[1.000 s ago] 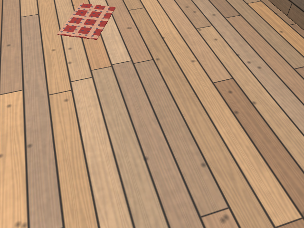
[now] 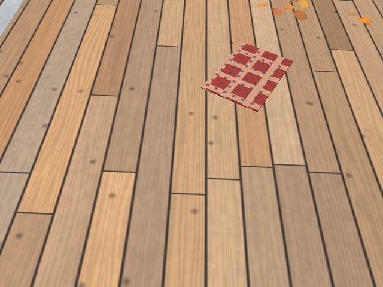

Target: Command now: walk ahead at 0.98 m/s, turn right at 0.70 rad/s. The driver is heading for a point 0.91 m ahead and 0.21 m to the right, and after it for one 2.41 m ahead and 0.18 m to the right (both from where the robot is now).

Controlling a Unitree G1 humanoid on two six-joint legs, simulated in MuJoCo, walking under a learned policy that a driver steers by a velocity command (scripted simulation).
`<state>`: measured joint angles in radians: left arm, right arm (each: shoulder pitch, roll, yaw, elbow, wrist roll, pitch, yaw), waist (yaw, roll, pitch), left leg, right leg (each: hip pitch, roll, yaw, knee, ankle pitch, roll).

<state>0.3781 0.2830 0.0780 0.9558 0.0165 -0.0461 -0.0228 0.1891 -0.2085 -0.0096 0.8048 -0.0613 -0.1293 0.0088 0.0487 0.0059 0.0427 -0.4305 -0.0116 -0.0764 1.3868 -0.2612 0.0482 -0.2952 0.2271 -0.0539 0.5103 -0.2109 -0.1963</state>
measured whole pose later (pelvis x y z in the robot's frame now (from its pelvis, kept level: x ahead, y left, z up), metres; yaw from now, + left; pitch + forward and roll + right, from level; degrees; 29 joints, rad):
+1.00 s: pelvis +0.84 -0.24 +0.01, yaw -40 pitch +0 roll -2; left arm 0.41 0.27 0.04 0.86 0.02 -0.10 -0.02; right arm 0.24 -0.24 -0.01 0.76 -0.01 -0.03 0.04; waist 0.01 0.03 0.03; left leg -0.75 0.13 -0.06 1.13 -0.13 0.04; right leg -0.01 0.15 -0.13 0.32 -0.31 -0.15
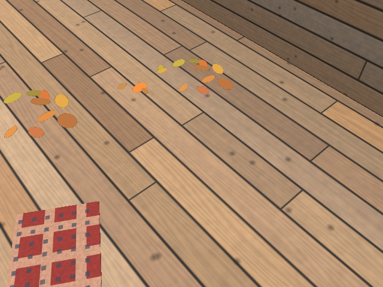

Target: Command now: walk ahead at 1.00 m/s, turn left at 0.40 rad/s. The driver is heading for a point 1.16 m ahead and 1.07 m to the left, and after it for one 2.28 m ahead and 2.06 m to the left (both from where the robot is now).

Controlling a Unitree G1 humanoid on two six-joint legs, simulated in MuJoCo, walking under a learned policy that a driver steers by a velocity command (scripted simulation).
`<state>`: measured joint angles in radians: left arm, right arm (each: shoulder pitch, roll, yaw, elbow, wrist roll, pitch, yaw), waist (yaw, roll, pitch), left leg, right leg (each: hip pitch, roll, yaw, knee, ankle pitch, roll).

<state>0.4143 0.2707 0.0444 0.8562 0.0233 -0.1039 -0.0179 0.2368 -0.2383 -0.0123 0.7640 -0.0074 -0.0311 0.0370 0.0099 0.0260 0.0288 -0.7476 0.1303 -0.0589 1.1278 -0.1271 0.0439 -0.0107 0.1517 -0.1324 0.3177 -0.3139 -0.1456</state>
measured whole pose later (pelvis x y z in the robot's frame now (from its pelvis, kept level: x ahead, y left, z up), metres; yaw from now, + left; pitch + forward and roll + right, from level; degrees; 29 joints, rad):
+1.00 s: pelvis +0.86 +0.25 -0.01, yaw +51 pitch +2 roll -2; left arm 0.53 0.31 0.05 0.89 0.03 -0.11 0.00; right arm -0.07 -0.33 -0.02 0.56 -0.03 0.00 0.10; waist 0.09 0.05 0.02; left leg -0.80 0.05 0.11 0.87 -0.02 0.14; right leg 0.20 -0.01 -0.28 0.20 -0.41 0.06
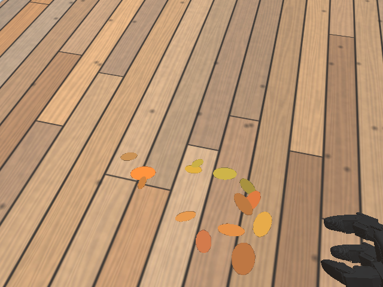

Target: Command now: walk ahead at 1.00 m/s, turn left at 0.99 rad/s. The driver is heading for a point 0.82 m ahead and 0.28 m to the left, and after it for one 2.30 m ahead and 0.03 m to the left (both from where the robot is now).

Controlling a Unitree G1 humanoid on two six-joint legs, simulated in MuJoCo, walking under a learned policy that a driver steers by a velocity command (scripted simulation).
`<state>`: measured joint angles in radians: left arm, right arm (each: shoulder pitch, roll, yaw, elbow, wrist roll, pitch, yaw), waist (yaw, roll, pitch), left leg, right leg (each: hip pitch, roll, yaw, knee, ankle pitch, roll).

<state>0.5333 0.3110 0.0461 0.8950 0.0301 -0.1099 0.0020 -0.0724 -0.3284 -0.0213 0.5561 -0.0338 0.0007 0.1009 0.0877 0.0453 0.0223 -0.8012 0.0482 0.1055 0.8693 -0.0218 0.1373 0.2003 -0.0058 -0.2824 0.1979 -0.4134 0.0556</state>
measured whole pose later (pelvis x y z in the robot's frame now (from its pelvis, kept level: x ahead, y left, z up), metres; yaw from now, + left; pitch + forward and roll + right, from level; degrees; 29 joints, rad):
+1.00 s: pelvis +0.90 +0.16 -0.01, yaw +20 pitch +3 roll -1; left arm 0.45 0.25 0.02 0.91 -0.02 -0.07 0.01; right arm -0.02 -0.25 0.01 0.67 -0.04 -0.10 0.03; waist 0.07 0.01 0.07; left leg -0.57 -0.01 0.02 0.57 -0.04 0.06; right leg -0.08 0.04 0.06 0.94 -0.53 0.02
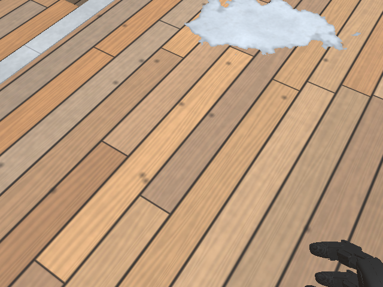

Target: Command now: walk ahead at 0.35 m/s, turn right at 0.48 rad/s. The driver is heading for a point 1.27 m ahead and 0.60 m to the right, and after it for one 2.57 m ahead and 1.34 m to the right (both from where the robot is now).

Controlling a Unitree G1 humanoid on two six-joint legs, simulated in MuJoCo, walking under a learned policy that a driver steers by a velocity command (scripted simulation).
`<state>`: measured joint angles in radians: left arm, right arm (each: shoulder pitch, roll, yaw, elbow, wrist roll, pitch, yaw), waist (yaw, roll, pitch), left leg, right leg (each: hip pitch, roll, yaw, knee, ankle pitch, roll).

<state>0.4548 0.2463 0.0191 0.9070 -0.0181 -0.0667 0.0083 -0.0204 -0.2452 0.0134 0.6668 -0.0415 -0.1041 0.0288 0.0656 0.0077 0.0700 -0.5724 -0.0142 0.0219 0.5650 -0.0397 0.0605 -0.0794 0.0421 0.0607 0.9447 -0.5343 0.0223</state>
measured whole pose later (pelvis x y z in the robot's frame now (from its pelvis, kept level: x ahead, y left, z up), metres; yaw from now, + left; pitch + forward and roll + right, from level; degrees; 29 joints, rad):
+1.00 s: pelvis +0.23 -0.02 +0.03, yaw -45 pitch +2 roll -1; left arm 0.13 0.31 0.08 0.57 0.02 0.04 0.03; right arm 0.19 -0.26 -0.07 0.79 0.00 0.01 -0.01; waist -0.05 -0.04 0.02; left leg -0.30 -0.03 -0.10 0.46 -0.19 0.01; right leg -0.43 0.06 0.14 0.92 -0.46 0.08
